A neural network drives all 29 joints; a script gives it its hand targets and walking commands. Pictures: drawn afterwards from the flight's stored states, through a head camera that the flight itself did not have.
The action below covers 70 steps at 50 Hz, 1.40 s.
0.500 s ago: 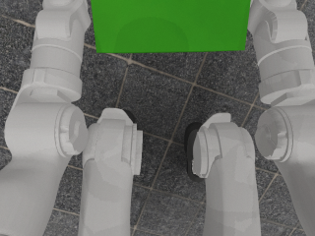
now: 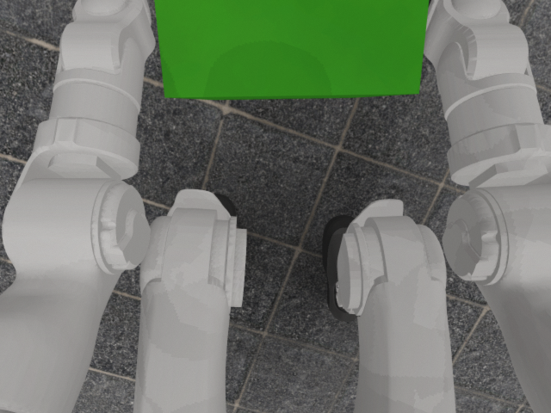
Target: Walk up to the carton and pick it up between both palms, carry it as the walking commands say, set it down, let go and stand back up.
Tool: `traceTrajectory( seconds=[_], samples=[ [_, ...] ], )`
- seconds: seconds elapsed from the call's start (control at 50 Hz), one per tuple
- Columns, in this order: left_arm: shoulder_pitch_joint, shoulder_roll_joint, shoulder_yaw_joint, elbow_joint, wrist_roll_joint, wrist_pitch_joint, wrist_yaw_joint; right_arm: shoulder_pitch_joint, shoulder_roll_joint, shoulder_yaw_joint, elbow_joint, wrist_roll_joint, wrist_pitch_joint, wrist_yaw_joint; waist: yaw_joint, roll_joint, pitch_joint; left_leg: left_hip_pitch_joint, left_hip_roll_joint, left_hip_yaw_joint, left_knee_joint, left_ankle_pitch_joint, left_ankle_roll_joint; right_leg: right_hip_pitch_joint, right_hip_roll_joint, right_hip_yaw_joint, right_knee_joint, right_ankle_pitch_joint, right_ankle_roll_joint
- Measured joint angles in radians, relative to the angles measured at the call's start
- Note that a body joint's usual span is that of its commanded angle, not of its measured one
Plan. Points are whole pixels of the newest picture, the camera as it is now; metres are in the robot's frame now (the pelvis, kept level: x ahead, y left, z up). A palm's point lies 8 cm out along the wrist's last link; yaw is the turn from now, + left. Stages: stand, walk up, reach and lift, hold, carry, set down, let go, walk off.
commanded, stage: set down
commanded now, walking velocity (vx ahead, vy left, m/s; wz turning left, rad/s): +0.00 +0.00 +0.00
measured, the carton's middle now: out of the picture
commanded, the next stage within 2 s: none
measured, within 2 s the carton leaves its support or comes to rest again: neither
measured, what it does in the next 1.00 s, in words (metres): stands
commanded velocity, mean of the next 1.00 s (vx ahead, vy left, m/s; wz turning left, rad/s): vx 0.00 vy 0.00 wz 0.00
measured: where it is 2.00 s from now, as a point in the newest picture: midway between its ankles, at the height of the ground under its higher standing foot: (278, 274)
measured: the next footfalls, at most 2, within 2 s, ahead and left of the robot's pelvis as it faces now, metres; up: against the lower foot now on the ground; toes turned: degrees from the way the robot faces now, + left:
none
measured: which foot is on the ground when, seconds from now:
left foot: down 0.00-1.00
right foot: down 0.00-1.00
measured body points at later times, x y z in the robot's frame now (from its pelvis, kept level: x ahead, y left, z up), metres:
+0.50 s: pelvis +0.00 +0.00 +0.00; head +0.38 +0.03 +0.22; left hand +0.54 +0.21 -0.20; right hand +0.57 -0.11 -0.19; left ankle +0.12 +0.14 -0.34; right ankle +0.10 -0.11 -0.34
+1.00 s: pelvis +0.00 +0.00 +0.00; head +0.39 +0.03 +0.22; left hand +0.54 +0.25 -0.20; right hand +0.58 -0.12 -0.19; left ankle +0.12 +0.14 -0.34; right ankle +0.10 -0.11 -0.34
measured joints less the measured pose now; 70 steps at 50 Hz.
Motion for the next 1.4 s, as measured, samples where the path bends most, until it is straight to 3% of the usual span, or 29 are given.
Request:
traceTrajectory(
  seconds=[0.32,0.52,0.66,0.98,1.18,1.4],
  samples=[
    [-0.001,0.005,0.0,0.011,0.0,-0.016,-0.01,-0.004,0.0,0.0,0.013,0.0,-0.013,0.003,0.0,-0.002,0.0,-0.002,0.003,0.002,0.002,0.0,0.0,-0.003,0.002,0.001,0.002,0.002,0.0],
    [-0.013,0.009,0.0,0.056,-0.001,-0.087,0.001,-0.004,0.0,0.0,0.019,0.0,-0.046,0.001,0.0,-0.01,0.0,-0.002,0.007,0.003,0.002,-0.003,-0.001,-0.004,0.003,0.001,0.001,0.0,0.0],
    [-0.051,0.023,0.0,0.089,-0.038,-0.103,0.027,-0.049,-0.006,0.0,0.035,0.0,-0.065,-0.012,0.0,-0.008,0.0,-0.007,0.011,0.004,0.002,-0.008,-0.002,-0.009,0.003,0.001,0.0,-0.004,0.0],
    [-0.019,0.087,0.0,0.098,-0.089,-0.119,0.029,-0.019,-0.029,0.003,0.049,0.0,-0.079,-0.012,0.0,-0.009,0.0,-0.009,0.015,0.008,0.002,-0.013,-0.002,-0.01,-0.001,0.002,0.001,-0.009,0.0],
    [-0.019,0.126,0.0,-0.075,-0.133,-0.036,0.03,-0.006,-0.063,0.003,-0.101,0.029,-0.007,-0.026,0.0,-0.005,0.001,-0.009,0.013,0.009,-0.017,0.015,-0.002,-0.01,-0.004,0.002,-0.017,0.018,0.0],
    [0.003,0.133,0.0,-0.323,-0.147,0.152,0.03,-0.004,-0.082,0.004,-0.34,0.03,0.173,-0.049,0.0,-0.009,0.003,0.038,0.001,0.003,-0.171,0.075,-0.002,0.035,-0.025,0.002,-0.163,0.074,-0.008]
  ],
)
